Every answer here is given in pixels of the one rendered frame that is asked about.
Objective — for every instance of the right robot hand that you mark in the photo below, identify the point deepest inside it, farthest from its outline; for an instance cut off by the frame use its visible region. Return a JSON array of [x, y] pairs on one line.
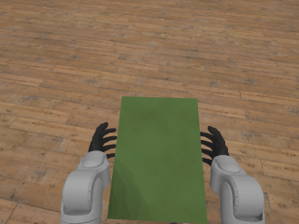
[[218, 145]]

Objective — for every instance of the robot left forearm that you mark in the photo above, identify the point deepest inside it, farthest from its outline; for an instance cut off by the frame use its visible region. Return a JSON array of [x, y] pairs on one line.
[[82, 193]]

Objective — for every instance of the carton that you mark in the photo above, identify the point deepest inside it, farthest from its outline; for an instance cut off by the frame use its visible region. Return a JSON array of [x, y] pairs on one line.
[[158, 172]]

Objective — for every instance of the robot right forearm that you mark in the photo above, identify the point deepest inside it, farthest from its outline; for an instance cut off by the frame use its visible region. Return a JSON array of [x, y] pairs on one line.
[[241, 196]]

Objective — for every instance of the left robot hand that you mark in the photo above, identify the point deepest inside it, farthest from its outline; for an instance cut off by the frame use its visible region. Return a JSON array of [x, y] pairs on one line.
[[97, 143]]

